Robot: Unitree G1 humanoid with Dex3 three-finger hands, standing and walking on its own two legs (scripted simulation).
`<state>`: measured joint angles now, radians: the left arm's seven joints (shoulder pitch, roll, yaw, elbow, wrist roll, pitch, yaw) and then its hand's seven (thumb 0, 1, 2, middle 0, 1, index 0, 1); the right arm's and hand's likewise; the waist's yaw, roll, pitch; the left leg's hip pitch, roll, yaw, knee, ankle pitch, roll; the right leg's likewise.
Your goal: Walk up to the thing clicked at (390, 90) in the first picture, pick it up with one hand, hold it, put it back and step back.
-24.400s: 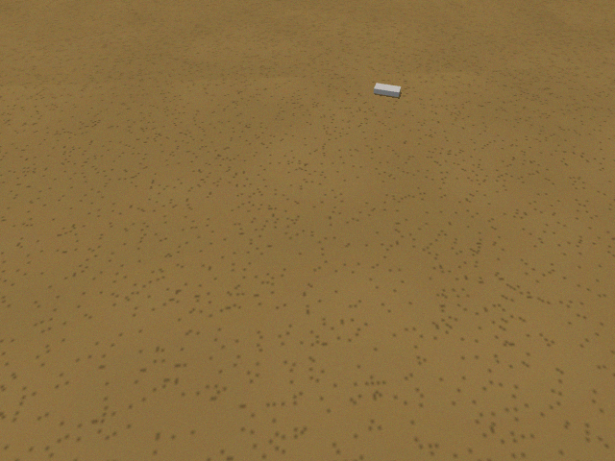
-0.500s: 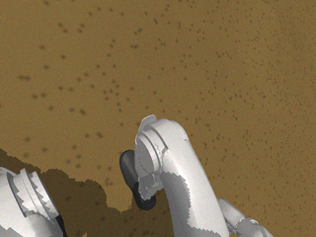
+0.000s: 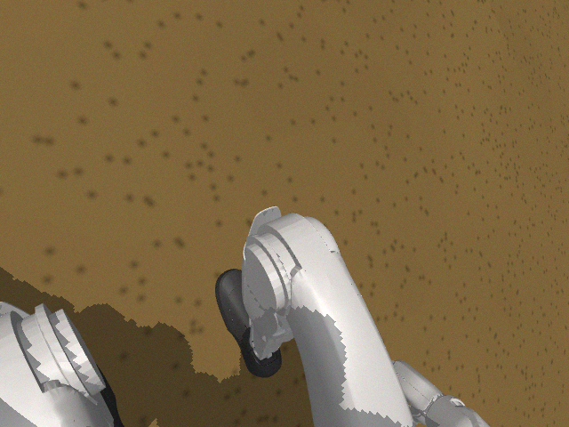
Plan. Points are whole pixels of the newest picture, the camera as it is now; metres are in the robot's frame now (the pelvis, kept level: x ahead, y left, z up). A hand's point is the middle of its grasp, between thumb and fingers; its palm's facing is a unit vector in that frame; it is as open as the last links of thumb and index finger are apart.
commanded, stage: close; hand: left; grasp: from above
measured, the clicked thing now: out of the picture +0.47 +0.36 -0.29
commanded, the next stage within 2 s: settle in 0.30 s
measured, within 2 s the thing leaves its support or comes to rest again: leaves its support in 0.72 s
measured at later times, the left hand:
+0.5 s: hand out of the picture +0.46 +0.35 -0.26, palm faces -0.44 -0.15 -0.88, open 9.8 cm
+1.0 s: hand out of the picture +0.46 +0.37 -0.20, palm faces -0.42 -0.12 -0.90, open 9.8 cm
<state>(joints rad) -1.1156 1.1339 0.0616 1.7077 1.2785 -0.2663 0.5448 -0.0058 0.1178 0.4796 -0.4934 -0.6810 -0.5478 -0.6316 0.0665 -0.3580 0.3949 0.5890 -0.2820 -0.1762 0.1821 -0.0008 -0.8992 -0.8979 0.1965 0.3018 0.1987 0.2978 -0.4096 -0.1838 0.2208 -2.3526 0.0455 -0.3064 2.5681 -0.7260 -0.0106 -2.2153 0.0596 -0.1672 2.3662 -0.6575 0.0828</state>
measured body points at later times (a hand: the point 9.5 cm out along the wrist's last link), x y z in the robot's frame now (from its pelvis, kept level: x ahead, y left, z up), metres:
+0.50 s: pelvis +0.00 +0.00 +0.00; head +0.29 +0.15 +0.31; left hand +0.48 +0.35 -0.20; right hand +0.07 -0.25 -0.05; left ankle +0.06 +0.13 -0.27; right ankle +0.12 -0.13 -0.27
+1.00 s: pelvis +0.00 +0.00 +0.01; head +0.27 +0.14 +0.34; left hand +0.48 +0.38 -0.15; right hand +0.09 -0.26 -0.05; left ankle +0.06 +0.13 -0.27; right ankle +0.12 -0.13 -0.27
